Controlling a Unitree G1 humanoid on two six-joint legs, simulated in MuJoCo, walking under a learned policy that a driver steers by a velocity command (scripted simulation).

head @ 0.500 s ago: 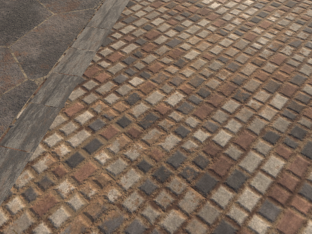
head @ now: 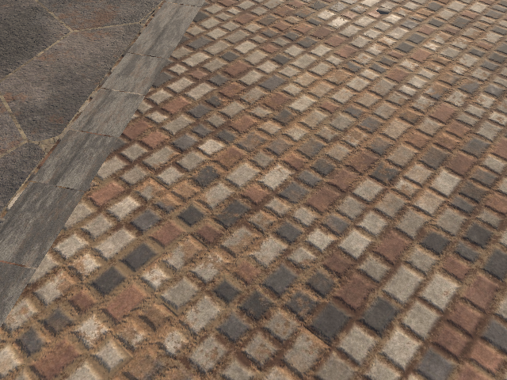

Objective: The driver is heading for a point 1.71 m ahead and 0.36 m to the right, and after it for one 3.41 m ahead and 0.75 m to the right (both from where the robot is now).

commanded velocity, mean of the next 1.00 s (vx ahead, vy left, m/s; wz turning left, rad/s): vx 0.47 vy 0.00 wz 0.00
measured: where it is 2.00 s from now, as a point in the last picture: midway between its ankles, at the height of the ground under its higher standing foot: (275, 210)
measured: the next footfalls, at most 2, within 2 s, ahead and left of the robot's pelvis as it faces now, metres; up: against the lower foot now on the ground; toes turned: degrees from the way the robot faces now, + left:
right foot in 0.36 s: +0.36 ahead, -0.14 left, +0.00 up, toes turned -2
left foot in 0.92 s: +0.68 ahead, +0.09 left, +0.00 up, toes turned +2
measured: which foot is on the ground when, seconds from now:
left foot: down 0.00-0.38, up 0.40-0.90, down 0.92-1.00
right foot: up 0.00-0.34, down 0.36-0.92, up 0.94-1.00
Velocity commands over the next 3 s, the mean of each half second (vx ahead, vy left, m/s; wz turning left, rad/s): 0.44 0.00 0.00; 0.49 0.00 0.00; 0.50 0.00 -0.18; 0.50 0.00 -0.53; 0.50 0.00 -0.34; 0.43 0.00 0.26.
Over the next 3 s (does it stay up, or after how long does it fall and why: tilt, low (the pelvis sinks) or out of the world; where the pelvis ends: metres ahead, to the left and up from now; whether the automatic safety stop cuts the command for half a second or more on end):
stays up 1.58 -0.36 -0.02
